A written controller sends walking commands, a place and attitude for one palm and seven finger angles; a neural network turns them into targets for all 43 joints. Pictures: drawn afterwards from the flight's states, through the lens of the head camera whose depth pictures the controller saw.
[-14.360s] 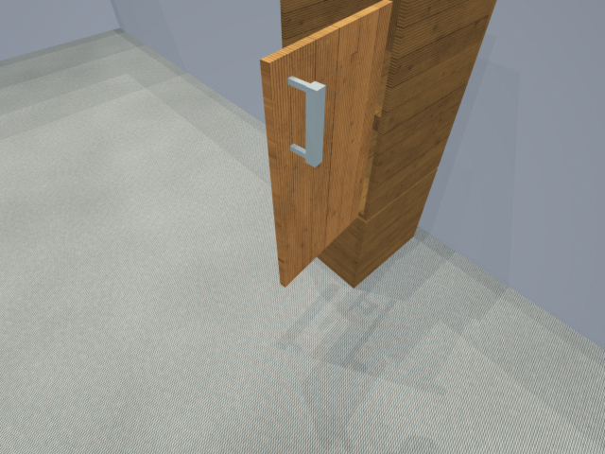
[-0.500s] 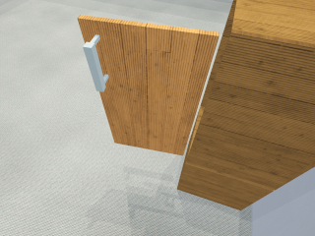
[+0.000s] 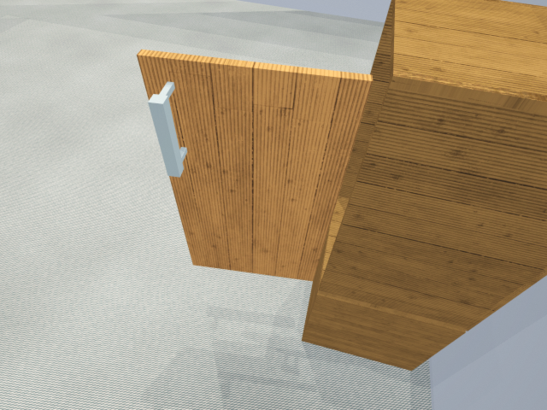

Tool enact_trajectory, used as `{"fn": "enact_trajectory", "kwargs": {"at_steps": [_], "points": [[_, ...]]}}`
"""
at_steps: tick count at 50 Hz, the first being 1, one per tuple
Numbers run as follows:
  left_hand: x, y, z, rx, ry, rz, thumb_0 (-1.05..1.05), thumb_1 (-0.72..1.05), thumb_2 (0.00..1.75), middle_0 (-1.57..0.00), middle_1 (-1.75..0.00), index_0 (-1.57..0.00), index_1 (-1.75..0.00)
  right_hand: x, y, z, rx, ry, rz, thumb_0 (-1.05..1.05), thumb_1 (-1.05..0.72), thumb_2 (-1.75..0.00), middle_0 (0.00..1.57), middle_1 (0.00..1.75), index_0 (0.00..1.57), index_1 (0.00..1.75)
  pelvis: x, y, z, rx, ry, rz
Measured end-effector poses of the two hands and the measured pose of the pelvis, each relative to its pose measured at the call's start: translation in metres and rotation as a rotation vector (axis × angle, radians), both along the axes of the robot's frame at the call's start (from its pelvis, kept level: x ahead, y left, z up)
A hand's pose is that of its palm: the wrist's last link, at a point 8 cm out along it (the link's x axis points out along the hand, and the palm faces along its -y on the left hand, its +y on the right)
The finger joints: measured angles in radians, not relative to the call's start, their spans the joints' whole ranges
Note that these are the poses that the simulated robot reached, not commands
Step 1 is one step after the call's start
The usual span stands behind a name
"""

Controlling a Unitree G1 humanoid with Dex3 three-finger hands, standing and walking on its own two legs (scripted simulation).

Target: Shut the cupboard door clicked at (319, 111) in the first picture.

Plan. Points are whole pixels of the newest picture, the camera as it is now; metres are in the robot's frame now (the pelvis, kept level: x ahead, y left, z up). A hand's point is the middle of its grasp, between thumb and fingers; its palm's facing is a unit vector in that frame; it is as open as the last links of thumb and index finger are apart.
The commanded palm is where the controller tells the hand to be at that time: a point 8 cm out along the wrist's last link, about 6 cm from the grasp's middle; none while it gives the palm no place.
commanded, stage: come to a stop and stand still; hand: left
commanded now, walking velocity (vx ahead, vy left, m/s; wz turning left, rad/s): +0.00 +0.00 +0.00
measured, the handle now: (172, 131) +0.49 +0.20 +0.14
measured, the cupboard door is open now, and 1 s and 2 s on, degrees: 97 97 97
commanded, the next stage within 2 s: look again from close up in 0.04 s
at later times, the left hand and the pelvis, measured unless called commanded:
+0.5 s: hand out of the picture +0.01 +0.15 -0.17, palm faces +0.03 -0.97 -0.25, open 7.4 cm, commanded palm none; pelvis -0.03 -0.04 -0.01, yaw +1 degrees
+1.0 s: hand out of the picture -0.09 +0.17 -0.18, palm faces +0.02 -0.98 -0.20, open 7.4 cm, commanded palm none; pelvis -0.06 -0.01 +0.00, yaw +0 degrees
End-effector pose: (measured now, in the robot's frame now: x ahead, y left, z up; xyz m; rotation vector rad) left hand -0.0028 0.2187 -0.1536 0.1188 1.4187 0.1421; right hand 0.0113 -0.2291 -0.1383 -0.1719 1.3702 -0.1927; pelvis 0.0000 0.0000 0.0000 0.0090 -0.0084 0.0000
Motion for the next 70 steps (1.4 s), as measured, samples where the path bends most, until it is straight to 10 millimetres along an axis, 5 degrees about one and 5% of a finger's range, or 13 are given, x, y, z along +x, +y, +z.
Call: {"fn": "enact_trajectory", "kwargs": {"at_steps": [7, 11, 22, 31, 47, 58, 64, 70], "points": [[-0.003, -0.004, 0.004, 0.015, 0.022, -0.005, 0.0, 0.91, 0.9, -0.2, -0.3, -0.2, -0.3, -0.041, 0.007, -0.005, 0.041, 0.107, -0.038, 0.0, -0.91, -0.9, 0.2, 0.3, 0.2, 0.3, 0.0, -0.006, 0.001, 0.002, -0.002, 0.001], [-0.001, -0.001, 0.008, 0.049, -0.002, -0.036, 0.0, 0.91, 0.9, -0.2, -0.3, -0.2, -0.3, -0.047, 0.003, -0.009, 0.062, 0.085, -0.033, 0.0, -0.91, -0.9, 0.21, 0.3, 0.2, 0.3, -0.004, -0.013, -0.002, 0.01, 0.007, 0.015], [0.008, -0.014, 0.013, 0.1, -0.154, -0.037, 0.0, 0.91, 0.9, -0.2, -0.3, -0.2, -0.3, -0.007, -0.035, -0.014, 0.04, -0.099, -0.004, 0.0, -0.91, -0.9, 0.2, 0.3, 0.2, 0.3, -0.02, -0.036, -0.008, -0.003, -0.028, 0.015], [-0.018, -0.033, 0.008, 0.047, -0.167, -0.032, 0.0, 0.9, 0.9, -0.2, -0.3, -0.2, -0.3, 0.005, -0.05, 0.001, 0.015, -0.182, 0.041, 0.0, -0.91, -0.9, 0.2, 0.3, 0.2, 0.3, -0.042, -0.043, -0.005, -0.007, -0.041, 0.015], [-0.086, -0.012, 0.003, 0.029, -0.008, 0.0, 0.0, 0.9, 0.9, -0.2, -0.3, -0.2, -0.3, -0.077, -0.022, -0.005, 0.032, 0.008, -0.002, 0.0, -0.91, -0.9, 0.2, 0.3, 0.2, 0.3, -0.06, -0.022, -0.004, -0.024, -0.029, 0.006], [-0.074, 0.022, 0.009, 0.051, 0.045, -0.04, 0.0, 0.91, 0.9, -0.2, -0.3, -0.2, -0.3, -0.119, 0.014, -0.011, 0.054, 0.098, -0.103, 0.0, -0.91, -0.9, 0.2, 0.3, 0.2, 0.3, -0.049, 0.008, -0.005, -0.014, -0.015, -0.06], [-0.051, 0.021, 0.01, 0.061, -0.015, -0.032, 0.0, 0.91, 0.9, -0.2, -0.3, -0.2, -0.3, -0.107, 0.027, -0.021, 0.09, 0.108, -0.105, 0.0, -0.91, -0.9, 0.2, 0.3, 0.2, 0.3, -0.035, 0.013, -0.009, -0.008, -0.016, -0.067], [-0.042, 0.027, 0.012, 0.03, -0.006, -0.008, 0.0, 0.9, 0.9, -0.2, -0.3, -0.2, -0.3, -0.048, 0.041, -0.011, 0.085, 0.017, -0.071, 0.0, -0.91, -0.9, 0.2, 0.3, 0.2, 0.3, -0.017, 0.032, -0.002, -0.015, -0.006, -0.068]]}}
